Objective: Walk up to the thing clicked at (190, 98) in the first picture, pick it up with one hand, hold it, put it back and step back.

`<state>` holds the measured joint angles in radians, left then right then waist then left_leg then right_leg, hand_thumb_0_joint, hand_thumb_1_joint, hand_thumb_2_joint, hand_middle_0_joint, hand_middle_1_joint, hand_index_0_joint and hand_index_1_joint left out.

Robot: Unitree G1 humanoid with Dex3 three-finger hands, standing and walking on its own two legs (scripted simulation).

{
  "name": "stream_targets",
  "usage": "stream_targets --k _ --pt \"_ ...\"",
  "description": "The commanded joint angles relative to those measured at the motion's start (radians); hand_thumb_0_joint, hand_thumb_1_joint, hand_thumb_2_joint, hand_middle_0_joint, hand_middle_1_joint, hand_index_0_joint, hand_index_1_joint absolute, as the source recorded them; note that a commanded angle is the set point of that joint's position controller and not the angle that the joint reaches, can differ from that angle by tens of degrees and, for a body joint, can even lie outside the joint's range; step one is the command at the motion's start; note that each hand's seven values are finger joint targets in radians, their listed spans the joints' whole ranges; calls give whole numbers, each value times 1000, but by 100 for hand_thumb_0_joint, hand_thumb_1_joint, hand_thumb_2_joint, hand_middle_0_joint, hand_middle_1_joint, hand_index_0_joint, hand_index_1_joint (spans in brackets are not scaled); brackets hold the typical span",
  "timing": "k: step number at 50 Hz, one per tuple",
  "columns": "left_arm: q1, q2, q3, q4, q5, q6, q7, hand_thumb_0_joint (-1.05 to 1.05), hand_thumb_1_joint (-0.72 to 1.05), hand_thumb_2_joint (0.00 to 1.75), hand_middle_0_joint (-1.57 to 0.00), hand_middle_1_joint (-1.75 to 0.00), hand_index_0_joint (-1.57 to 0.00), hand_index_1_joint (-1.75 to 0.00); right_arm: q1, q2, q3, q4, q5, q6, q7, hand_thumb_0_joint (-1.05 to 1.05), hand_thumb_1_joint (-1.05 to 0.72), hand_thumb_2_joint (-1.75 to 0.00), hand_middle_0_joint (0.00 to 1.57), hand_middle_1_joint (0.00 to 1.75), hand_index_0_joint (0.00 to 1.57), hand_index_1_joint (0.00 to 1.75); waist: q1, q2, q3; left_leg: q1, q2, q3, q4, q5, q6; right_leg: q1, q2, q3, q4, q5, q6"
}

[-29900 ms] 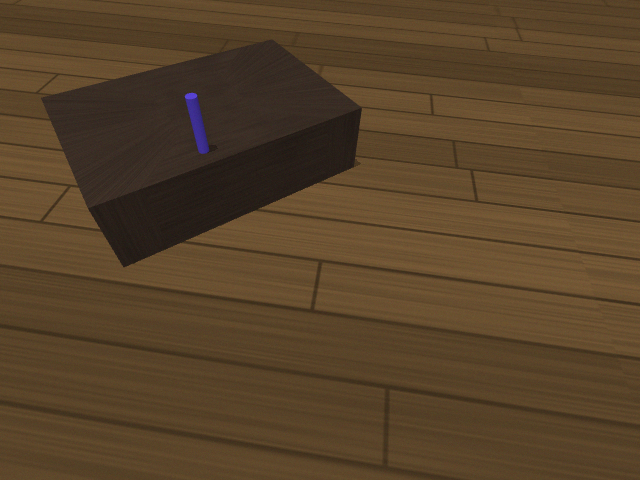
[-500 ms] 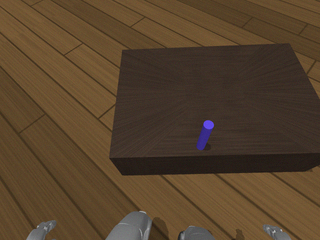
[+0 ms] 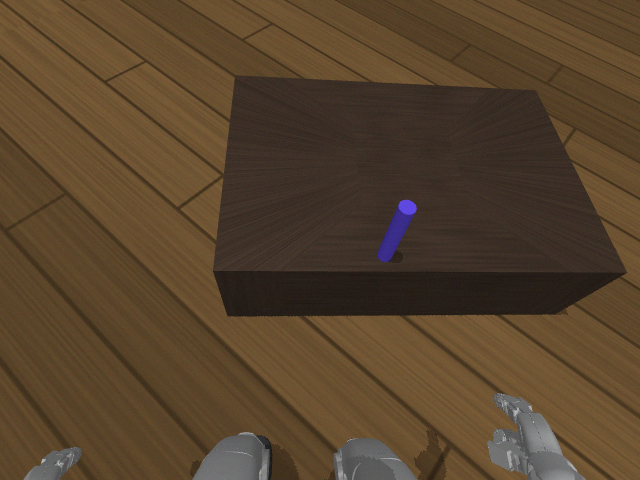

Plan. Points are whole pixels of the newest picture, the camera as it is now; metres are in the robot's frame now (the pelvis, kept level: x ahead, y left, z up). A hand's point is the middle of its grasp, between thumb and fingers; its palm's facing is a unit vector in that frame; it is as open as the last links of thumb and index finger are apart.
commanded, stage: step back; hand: right
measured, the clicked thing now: (394, 233) +0.63 -0.19 -0.32
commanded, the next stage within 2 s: none
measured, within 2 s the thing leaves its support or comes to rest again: neither
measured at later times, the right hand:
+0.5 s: hand out of the picture -0.10 -0.27 -0.17, palm faces -0.09 +0.91 -0.40, open 7.4 cm
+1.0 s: hand out of the picture -0.17 -0.26 -0.15, palm faces +0.00 +0.93 -0.37, open 7.4 cm
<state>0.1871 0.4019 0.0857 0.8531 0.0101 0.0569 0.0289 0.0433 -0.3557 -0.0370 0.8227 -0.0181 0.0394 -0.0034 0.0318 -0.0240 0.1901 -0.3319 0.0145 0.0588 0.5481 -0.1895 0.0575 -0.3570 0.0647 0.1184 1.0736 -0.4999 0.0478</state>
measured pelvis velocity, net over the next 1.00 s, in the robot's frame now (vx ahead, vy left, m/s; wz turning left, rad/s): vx -0.31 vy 0.00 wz -0.05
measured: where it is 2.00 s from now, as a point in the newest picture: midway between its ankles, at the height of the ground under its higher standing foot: outside the picture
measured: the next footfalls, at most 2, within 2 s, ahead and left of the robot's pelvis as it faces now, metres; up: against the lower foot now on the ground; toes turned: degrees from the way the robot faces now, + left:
right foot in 0.12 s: -0.04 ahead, -0.14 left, +0.00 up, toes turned -1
left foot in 0.50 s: -0.14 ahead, +0.13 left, +0.00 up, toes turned +1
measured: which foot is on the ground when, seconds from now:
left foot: down 0.00-0.16, up 0.18-0.48, down 0.50-0.92, up 0.94-1.00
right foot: up 0.00-0.10, down 0.12-0.54, up 0.56-0.86, down 0.88-1.00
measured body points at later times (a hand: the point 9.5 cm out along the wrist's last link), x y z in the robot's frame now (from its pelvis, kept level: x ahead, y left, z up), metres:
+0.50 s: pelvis -0.15 +0.00 -0.02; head -0.08 +0.00 +0.43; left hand -0.01 +0.32 -0.11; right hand -0.10 -0.32 -0.14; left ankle -0.18 +0.13 -0.73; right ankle -0.08 -0.14 -0.73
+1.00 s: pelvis -0.31 +0.00 -0.01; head -0.27 -0.01 +0.44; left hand -0.24 +0.31 -0.12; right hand -0.18 -0.31 -0.13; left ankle -0.25 +0.13 -0.69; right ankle -0.30 -0.13 -0.73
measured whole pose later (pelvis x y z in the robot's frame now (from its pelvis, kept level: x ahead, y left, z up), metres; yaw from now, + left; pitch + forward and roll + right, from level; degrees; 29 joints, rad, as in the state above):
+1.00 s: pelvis -0.31 +0.00 -0.01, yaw -3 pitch -3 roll +1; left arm 0.22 0.35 0.06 0.89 0.04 0.05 0.00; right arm 0.09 -0.40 -0.05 0.85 0.00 0.07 -0.01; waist 0.06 0.02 0.15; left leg -0.50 -0.05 -0.08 0.99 -0.48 0.01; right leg -0.28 0.00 0.05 0.66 -0.34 -0.01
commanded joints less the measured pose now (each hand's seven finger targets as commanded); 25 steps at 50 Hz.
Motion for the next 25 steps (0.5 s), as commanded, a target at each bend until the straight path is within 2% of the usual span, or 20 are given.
stream_targets --k 1,3,4,5,6,7,8,9,10,11,12,13,15,17,19,20,22,23,24,25 --pt "43 151 37 -73 2 -40 0 0 90 90 -20 -30 -20 -30 65 -258 -79 -64 -10 -6 -14 0 -90 -90 20 30 20 30 -65 191 -280 286 251 -233 -93 278 183 -5 -54 -60 -276 21 -8" --pt "105 167 42 -44 5 -43 -6 0 90 90 -20 -30 -20 -30 43 -286 -89 -74 -10 3 -7 0 -90 -90 20 30 20 30 -47 221 -303 207 255 -247 -116 114 164 89 -58 -95 -387 63 -33" --pt "154 164 42 -24 8 -42 -10 0 90 90 -20 -30 -20 -30 13 -293 -92 -78 -6 8 -5 0 -90 -90 20 30 20 30 -17 211 -303 153 254 -239 -113 42 145 146 -62 -111 -472 117 -51" --pt "214 161 46 3 11 -43 -14 0 90 90 -20 -30 -20 -30 -13 -298 -92 -84 0 13 -3 0 -90 -90 20 30 20 30 14 199 -301 61 246 -229 -99 -30 117 229 -61 -131 -554 197 -71" --pt "226 188 58 6 20 -46 -15 0 90 90 -20 -30 -20 -30 -20 -274 -85 -89 3 15 -1 0 -90 -90 20 30 20 30 22 146 -283 -31 202 -210 -65 -138 66 259 -72 -75 -573 195 -97" --pt "195 238 73 -15 36 -48 -16 0 90 90 -20 -30 -20 -30 -3 -234 -76 -93 9 14 1 0 -90 -90 20 30 20 30 15 -39 -226 -163 99 -147 79 -278 -2 215 -211 178 -693 49 -162" --pt "104 319 91 -63 38 -49 -20 0 90 90 -20 -30 -20 -30 -14 -197 -67 -100 11 12 0 0 -90 -90 20 30 20 30 21 -244 -145 -226 -86 -75 334 -346 -68 58 -396 424 -830 -59 -263" --pt "-5 376 97 -107 46 -50 -13 0 90 90 -20 -30 -20 -30 -16 -234 -85 -83 3 17 -14 0 -90 -90 20 30 20 30 33 -266 -90 -154 -79 -220 558 -405 -83 -147 -515 508 -861 5 -370" --pt "-69 344 92 -129 37 -57 -5 0 90 90 -20 -30 -20 -30 31 -268 -94 -64 9 19 -14 0 -90 -90 20 30 20 30 -11 -226 -50 -96 -54 -279 656 -348 -76 -240 -492 457 -860 34 -351" --pt "-95 275 74 -140 34 -61 -3 0 90 90 -20 -30 -20 -30 54 -264 -89 -37 16 17 -8 0 -90 -90 20 30 20 30 -32 -130 -47 -94 -102 -274 680 -275 -69 -187 -383 284 -798 194 -293" --pt "-144 234 65 -143 35 -59 0 0 90 90 -20 -30 -20 -30 114 -238 -84 -12 22 13 -7 0 -90 -90 20 30 20 30 -71 -98 -85 -109 -149 -262 683 -237 -67 -105 -297 116 -739 349 -235" --pt "-150 211 66 -144 34 -55 1 0 90 90 -20 -30 -20 -30 141 -215 -74 -4 24 8 -11 0 -90 -90 20 30 20 30 -81 -116 -124 -131 -166 -242 689 -221 -73 -37 -258 45 -706 421 -202" --pt "-83 202 67 -149 34 -53 -3 0 90 90 -20 -30 -20 -30 156 -226 -64 -4 19 0 -21 0 -90 -90 20 30 20 30 -35 -118 -172 -154 -161 -208 683 -239 -91 84 -249 39 -671 457 -204" --pt "-21 192 64 -141 37 -49 7 0 90 90 -20 -30 -20 -30 135 -215 -57 -23 17 -9 -27 0 -90 -90 20 30 20 30 5 -145 -189 -222 -111 -197 524 -293 -99 258 -281 60 -629 537 -223" --pt "8 200 69 -133 34 -43 16 0 90 90 -20 -30 -20 -30 125 -198 -50 -33 6 -17 -29 0 -90 -90 20 30 20 30 26 -183 -224 -225 -64 -178 379 -353 -97 379 -323 74 -574 664 -247" --pt "14 199 67 -132 32 -40 18 0 90 90 -20 -30 -20 -30 133 -193 -48 -32 3 -20 -29 0 -90 -90 20 30 20 30 32 -191 -244 -194 -50 -156 304 -358 -94 400 -329 69 -545 718 -243" --pt "3 206 62 -136 22 -29 16 0 90 90 -20 -30 -20 -30 170 -197 -52 -15 -1 -25 -28 0 -90 -90 20 30 20 30 22 -221 -274 -92 -25 -105 111 -295 -74 379 -323 63 -485 771 -227" --pt "-36 216 61 -145 15 -23 13 0 90 90 -20 -30 -20 -30 214 -202 -57 3 -3 -26 -26 0 -90 -90 20 30 20 30 -3 -209 -288 -30 -27 -86 11 -213 -62 350 -317 49 -451 758 -213" --pt "-56 221 56 -150 9 -15 8 0 90 90 -20 -30 -20 -30 245 -207 -62 25 -4 -27 -24 0 -90 -90 20 30 20 30 -21 -166 -289 44 -49 -40 -108 -84 -58 298 -285 16 -407 710 -193" --pt "-74 205 44 -160 6 -7 3 0 90 90 -20 -30 -20 -30 267 -225 -73 33 -9 -30 -25 0 -90 -90 20 30 20 30 -37 -119 -284 109 -21 -75 -163 52 -46 205 -267 17 -385 596 -159"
